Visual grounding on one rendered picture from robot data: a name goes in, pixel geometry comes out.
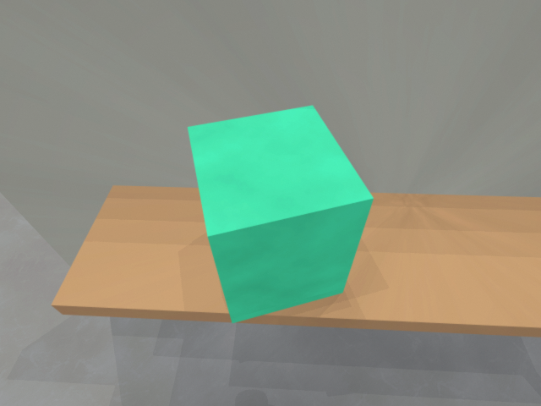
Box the carton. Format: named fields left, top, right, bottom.
left=188, top=105, right=374, bottom=323

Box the table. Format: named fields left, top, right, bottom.
left=51, top=185, right=541, bottom=337

